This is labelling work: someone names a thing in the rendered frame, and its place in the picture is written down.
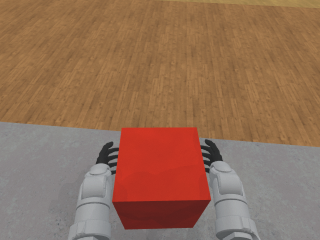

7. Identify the carton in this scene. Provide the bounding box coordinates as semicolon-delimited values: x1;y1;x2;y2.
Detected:
112;127;211;230

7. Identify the right robot hand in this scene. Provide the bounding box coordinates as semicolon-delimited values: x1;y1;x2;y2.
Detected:
200;139;223;173

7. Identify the left robot hand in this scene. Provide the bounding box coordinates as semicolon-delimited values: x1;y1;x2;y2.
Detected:
96;141;119;175

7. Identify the left robot forearm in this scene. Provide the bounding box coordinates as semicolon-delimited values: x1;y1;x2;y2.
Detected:
67;163;112;240

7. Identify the right robot forearm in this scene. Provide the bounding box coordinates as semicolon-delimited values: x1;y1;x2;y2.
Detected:
209;161;261;240

